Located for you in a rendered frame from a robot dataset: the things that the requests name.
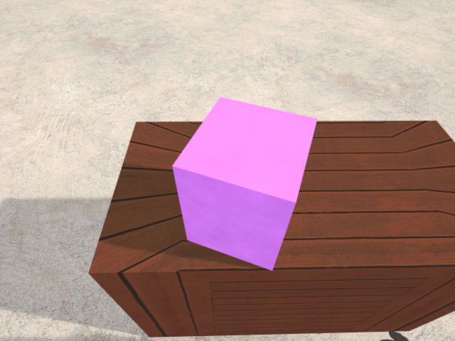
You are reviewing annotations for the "pedestal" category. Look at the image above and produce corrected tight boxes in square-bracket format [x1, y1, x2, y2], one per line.
[89, 121, 455, 337]

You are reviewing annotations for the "carton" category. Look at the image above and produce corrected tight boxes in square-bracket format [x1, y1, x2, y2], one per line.
[172, 97, 317, 271]

